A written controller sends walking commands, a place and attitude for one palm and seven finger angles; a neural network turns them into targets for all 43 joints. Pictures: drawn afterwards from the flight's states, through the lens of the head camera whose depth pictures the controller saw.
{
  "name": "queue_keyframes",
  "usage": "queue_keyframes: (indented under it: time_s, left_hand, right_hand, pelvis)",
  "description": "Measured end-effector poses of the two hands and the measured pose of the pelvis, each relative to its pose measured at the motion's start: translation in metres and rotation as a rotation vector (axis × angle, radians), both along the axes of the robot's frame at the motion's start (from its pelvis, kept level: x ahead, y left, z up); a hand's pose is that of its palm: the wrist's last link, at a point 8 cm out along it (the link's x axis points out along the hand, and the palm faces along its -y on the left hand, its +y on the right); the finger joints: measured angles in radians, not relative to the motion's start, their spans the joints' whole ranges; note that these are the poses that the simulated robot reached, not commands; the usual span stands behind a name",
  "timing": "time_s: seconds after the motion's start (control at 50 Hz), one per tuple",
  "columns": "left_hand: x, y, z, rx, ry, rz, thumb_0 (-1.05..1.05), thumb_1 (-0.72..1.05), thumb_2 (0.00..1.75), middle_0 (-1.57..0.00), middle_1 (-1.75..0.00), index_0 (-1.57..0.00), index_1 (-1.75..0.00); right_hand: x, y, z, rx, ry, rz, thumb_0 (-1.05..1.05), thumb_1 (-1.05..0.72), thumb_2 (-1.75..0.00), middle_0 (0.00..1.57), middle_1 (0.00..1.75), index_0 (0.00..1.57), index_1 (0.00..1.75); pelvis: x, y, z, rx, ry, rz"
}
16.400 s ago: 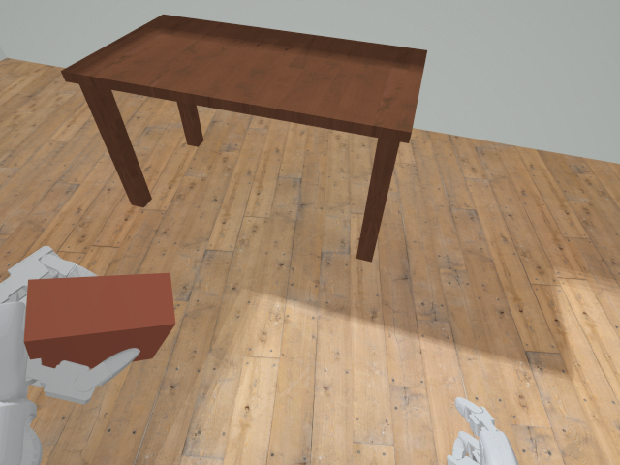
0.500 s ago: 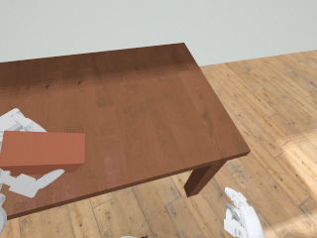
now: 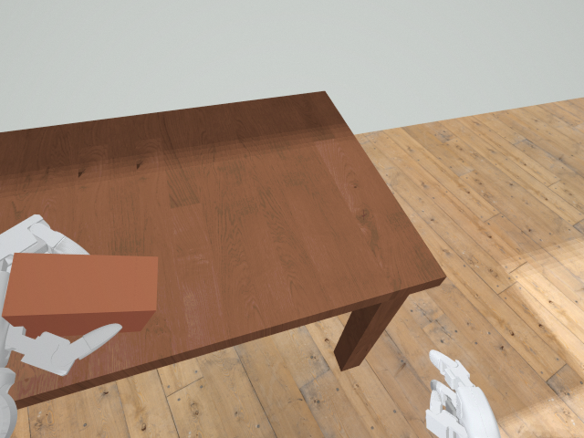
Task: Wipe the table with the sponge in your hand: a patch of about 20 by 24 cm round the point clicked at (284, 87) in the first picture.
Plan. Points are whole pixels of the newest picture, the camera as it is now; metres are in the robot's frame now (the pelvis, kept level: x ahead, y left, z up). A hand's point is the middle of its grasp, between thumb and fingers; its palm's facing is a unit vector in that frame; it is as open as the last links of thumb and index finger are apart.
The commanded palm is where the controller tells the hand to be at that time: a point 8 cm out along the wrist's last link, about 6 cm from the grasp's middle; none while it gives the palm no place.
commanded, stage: shuffle to correct the standing spot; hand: left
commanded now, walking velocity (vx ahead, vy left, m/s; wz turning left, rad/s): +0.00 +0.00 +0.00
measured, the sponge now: (109, 299) +0.22 +0.22 +0.13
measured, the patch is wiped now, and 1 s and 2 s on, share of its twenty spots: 0.00 0.00 0.00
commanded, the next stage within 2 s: come to a stop and stand still in 0.82 s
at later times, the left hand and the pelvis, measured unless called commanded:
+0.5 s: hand (117, 262) +0.25 +0.21 +0.15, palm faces +0.28 -0.90 -0.33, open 9.6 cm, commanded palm +0.20 +0.25 +0.17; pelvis +0.02 -0.02 +0.00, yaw -4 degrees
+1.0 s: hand (177, 252) +0.27 +0.16 +0.15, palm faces +0.23 -0.90 -0.36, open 9.6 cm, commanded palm +0.22 +0.20 +0.17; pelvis +0.04 -0.06 +0.00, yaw -5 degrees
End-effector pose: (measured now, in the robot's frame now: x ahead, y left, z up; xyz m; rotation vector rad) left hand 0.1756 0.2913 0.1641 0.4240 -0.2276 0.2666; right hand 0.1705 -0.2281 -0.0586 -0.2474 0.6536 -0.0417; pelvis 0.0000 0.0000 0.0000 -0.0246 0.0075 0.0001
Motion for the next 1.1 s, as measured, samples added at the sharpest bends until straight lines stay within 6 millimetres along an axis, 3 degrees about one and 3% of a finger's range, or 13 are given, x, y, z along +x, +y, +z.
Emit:
queue_keyframes:
  time_s: [0.22, 0.42, 0.7, 0.88, 1.1]
  left_hand:
    - [0.005, -0.004, 0.004, -0.008, -0.012, 0.000, 0.00, -0.45, 1.02, -0.81, -1.34, -0.79, -1.35]
    - [0.029, -0.021, 0.003, -0.043, -0.028, -0.008, 0.00, -0.45, 1.02, -0.81, -1.34, -0.79, -1.35]
    - [0.058, -0.055, 0.003, -0.025, 0.018, -0.069, 0.00, -0.45, 1.02, -0.81, -1.35, -0.79, -1.36]
    - [0.062, -0.075, 0.004, -0.023, 0.035, -0.068, 0.00, -0.45, 1.02, -0.81, -1.35, -0.79, -1.36]
    - [0.058, -0.090, -0.001, -0.029, 0.069, -0.042, 0.00, -0.45, 1.02, -0.81, -1.35, -0.79, -1.36]
  right_hand:
    - [0.013, 0.004, 0.005, 0.009, -0.028, 0.002, 0.01, -0.91, -0.89, 0.20, 0.30, 0.20, 0.30]
    - [0.019, 0.001, 0.008, 0.027, -0.039, -0.024, 0.01, -0.90, -0.89, 0.20, 0.30, 0.20, 0.30]
    - [0.016, -0.040, 0.001, 0.008, 0.006, -0.122, 0.01, -0.90, -0.89, 0.20, 0.30, 0.20, 0.30]
    - [0.017, -0.064, -0.003, 0.008, 0.010, -0.154, 0.01, -0.91, -0.89, 0.20, 0.30, 0.20, 0.30]
    - [0.019, -0.078, -0.008, 0.020, 0.018, -0.146, 0.01, -0.91, -0.89, 0.20, 0.30, 0.20, 0.30]
  pelvis:
    - [0.005, -0.002, 0.001, 0.006, -0.007, -0.018]
    - [0.013, -0.012, 0.002, 0.016, 0.000, -0.053]
    - [0.033, -0.036, -0.001, 0.015, 0.004, -0.077]
    - [0.038, -0.053, -0.002, 0.018, 0.001, -0.085]
    - [0.038, -0.066, -0.002, 0.012, -0.006, -0.073]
